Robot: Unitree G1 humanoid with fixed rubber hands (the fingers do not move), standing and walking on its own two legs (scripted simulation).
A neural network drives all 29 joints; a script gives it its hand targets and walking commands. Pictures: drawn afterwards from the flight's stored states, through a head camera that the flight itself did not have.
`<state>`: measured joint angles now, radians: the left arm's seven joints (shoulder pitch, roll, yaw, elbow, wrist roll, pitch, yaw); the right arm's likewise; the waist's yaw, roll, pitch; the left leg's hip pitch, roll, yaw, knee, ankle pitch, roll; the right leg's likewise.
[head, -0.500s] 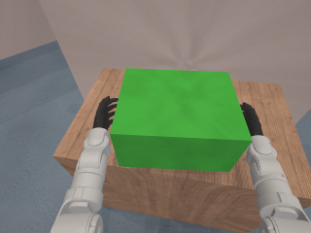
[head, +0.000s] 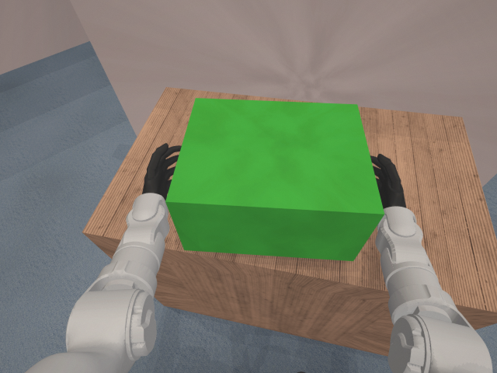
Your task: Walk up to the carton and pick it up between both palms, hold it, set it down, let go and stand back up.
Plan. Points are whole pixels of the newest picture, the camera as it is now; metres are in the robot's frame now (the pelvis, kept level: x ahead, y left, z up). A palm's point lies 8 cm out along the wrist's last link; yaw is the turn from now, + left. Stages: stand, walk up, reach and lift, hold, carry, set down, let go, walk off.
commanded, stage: set down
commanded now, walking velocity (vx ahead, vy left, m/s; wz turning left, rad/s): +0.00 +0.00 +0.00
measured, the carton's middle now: (271, 176) +0.44 -0.02 +0.01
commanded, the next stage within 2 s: none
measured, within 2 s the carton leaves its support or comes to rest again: rests again in 0.64 s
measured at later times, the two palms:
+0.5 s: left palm (164, 195) +0.41 +0.18 +0.00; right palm (381, 205) +0.38 -0.22 -0.01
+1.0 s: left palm (163, 191) +0.41 +0.18 +0.01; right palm (384, 202) +0.38 -0.22 +0.00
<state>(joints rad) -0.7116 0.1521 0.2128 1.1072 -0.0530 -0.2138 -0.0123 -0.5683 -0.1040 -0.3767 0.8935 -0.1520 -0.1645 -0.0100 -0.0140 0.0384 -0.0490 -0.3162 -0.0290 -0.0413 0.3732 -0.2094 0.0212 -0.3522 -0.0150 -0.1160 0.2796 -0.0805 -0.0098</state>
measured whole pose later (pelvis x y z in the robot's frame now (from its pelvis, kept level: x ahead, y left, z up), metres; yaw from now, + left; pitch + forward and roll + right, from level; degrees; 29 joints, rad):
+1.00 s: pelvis -0.02 +0.01 -0.03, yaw -4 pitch +21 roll -2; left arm -0.88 0.23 -0.05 1.39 -0.29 -0.42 0.06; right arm -0.79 -0.25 -0.09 1.22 0.15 -0.30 -0.03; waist 0.01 0.05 -0.19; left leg -0.71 -0.01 0.01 0.64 -0.29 0.04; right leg -0.75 -0.01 -0.07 0.51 -0.12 0.00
